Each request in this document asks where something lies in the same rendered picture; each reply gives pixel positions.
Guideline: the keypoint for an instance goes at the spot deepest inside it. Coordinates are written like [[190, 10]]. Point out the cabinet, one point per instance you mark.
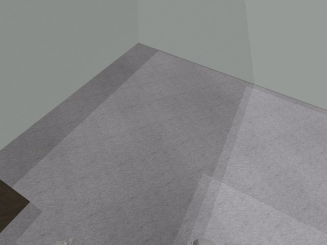
[[11, 204]]

